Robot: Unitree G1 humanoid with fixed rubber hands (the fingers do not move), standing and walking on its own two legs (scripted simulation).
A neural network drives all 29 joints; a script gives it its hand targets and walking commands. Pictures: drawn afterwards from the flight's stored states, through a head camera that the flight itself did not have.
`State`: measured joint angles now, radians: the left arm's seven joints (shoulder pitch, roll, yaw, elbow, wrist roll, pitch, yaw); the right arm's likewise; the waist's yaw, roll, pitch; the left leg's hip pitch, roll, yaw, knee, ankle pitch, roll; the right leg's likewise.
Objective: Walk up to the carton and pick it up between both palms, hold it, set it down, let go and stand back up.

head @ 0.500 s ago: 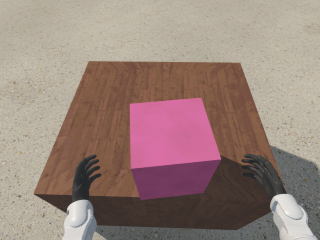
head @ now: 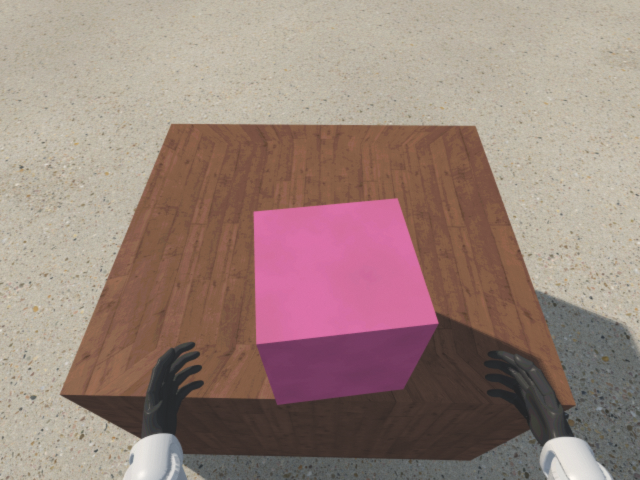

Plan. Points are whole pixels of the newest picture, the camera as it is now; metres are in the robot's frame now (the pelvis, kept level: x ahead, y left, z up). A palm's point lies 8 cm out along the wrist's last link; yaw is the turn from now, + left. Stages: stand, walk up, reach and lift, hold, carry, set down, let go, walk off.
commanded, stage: set down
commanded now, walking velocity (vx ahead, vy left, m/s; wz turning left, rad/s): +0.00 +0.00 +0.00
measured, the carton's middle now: (334, 307) +0.39 +0.03 -0.08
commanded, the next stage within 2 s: let go in 1.10 s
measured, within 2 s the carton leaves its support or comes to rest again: neither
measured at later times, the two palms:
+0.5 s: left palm (163, 434) +0.18 +0.23 -0.06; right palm (530, 441) +0.23 -0.22 -0.07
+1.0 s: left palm (157, 438) +0.18 +0.24 -0.07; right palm (529, 464) +0.20 -0.22 -0.08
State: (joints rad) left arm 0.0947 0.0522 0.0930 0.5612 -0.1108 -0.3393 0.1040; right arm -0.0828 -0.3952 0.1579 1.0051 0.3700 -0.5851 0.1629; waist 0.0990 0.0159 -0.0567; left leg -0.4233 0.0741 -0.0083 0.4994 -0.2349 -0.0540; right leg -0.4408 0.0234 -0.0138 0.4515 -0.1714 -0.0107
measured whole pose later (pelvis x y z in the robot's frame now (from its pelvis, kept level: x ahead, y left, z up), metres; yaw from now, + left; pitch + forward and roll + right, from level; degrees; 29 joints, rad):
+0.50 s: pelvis +0.01 +0.00 +0.00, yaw +0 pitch +4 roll -1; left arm 0.14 0.06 0.09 0.52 -0.09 -0.13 0.04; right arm -0.02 -0.32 0.13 0.98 0.22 -0.48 0.05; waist 0.09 0.02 -0.01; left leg -0.31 0.07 -0.01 0.50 -0.26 -0.05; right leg -0.32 0.02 -0.01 0.44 -0.19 -0.01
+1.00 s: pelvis +0.01 +0.01 +0.01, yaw +0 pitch +0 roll -1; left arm 0.16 0.13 0.09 0.50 -0.04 0.07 -0.02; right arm 0.04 -0.26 0.07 0.93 0.07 -0.33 -0.03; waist 0.05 0.01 0.03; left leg -0.19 0.07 -0.01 0.46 -0.26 -0.05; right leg -0.20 0.02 -0.01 0.39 -0.19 -0.01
